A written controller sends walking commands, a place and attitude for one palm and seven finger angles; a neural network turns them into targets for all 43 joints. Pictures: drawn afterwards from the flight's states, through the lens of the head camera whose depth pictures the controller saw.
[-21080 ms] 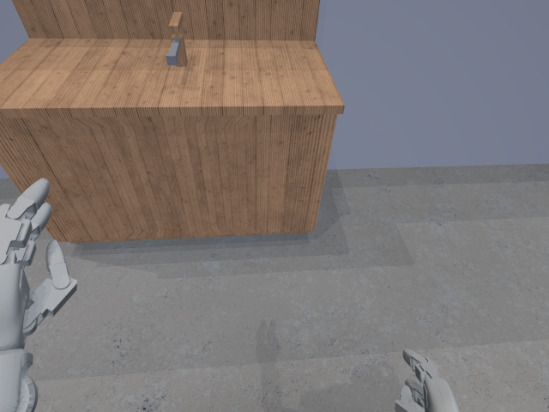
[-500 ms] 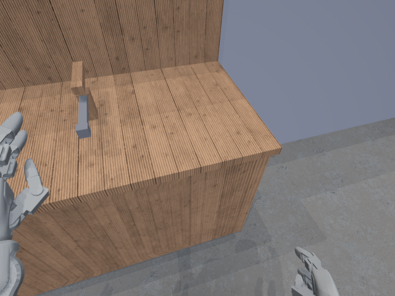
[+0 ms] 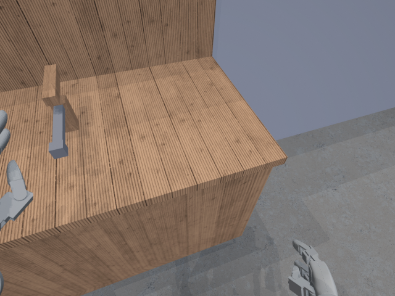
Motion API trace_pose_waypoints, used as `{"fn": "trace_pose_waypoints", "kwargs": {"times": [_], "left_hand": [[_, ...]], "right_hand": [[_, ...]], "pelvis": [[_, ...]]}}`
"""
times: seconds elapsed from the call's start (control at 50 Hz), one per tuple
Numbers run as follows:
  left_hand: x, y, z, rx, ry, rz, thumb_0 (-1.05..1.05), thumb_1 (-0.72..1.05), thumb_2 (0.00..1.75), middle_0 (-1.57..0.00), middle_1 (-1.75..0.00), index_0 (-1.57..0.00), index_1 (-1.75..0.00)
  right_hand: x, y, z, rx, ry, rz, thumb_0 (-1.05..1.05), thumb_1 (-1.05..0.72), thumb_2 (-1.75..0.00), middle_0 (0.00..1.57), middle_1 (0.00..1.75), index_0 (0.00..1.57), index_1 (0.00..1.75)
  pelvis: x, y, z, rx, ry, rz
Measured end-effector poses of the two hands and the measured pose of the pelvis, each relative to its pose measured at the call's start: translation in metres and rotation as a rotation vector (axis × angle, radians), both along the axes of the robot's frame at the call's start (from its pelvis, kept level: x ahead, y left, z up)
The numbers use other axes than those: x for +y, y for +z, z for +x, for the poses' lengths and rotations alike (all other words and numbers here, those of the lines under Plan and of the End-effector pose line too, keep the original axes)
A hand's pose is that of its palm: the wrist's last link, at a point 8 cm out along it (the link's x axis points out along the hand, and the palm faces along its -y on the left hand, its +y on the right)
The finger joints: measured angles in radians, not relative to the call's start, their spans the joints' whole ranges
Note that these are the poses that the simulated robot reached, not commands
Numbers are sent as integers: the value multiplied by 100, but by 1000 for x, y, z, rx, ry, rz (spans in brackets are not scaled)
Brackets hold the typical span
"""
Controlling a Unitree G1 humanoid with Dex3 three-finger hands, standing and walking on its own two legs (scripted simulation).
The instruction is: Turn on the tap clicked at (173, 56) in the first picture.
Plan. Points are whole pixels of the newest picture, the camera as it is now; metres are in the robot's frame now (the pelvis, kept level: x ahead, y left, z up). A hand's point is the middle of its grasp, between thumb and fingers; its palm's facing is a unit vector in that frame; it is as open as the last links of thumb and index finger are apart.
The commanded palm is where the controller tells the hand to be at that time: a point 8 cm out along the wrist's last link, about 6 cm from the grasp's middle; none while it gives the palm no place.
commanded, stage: shuffle to correct the standing spot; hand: left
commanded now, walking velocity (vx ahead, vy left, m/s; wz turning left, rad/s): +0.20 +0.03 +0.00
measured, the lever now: (58, 149) +0.38 +0.33 +0.07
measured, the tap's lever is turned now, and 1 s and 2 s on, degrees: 0 0 0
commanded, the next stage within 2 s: come to a stop and stand still in 0.28 s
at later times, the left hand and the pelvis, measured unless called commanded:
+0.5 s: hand (41, 144) +0.29 +0.26 +0.19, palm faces +0.43 -0.81 -0.39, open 7.4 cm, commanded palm +0.23 +0.30 +0.20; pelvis +0.08 +0.02 +0.01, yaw +2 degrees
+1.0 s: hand out of the picture +0.28 +0.34 +0.21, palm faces +0.54 -0.75 -0.39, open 7.4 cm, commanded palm +0.21 +0.32 +0.20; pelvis +0.05 +0.04 +0.02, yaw +1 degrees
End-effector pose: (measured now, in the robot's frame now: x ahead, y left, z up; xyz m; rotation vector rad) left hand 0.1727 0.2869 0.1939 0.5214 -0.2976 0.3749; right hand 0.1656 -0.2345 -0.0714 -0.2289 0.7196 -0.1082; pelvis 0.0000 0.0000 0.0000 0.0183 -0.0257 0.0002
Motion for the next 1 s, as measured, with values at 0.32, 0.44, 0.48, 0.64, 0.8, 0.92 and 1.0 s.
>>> {"fn": "trace_pose_waypoints", "kwargs": {"times": [0.32,0.44,0.48,0.64,0.8,0.92,1.0], "left_hand": [[-7,12,35,11,12,-18,2,89,90,-22,-31,-22,-30],[4,17,60,-46,3,-34,2,89,90,-22,-31,-22,-30],[9,15,71,-34,4,-34,2,89,90,-22,-31,-21,-30],[18,10,91,50,-1,-64,2,89,90,-21,-31,-21,-30],[22,15,75,83,-15,-56,2,89,90,-22,-31,-22,-30],[50,24,64,56,37,38,2,89,90,-22,-31,-22,-30],[87,30,64,-60,118,-7,2,89,90,-22,-31,-22,-30]], "right_hand": [[10,2,48,43,51,38,2,-91,-90,20,30,20,30],[9,5,73,-33,21,-21,2,-91,-90,20,30,20,30],[13,5,80,-37,-7,-6,2,-91,-90,20,30,20,30],[40,18,102,-56,25,38,2,-91,-90,20,30,20,30],[53,29,111,-71,50,26,2,-90,-90,20,30,20,30],[57,31,101,-78,83,-8,2,-91,-90,20,30,20,30],[58,29,81,-62,91,-8,2,-91,-90,20,30,20,30]], "pelvis": [[-7,12,48,-10,28,6],[13,7,69,-9,36,-10],[16,7,74,-20,31,1],[23,17,88,-12,31,-23],[29,23,82,4,26,-30],[33,23,67,6,36,-34],[39,20,52,-5,16,-29]]}}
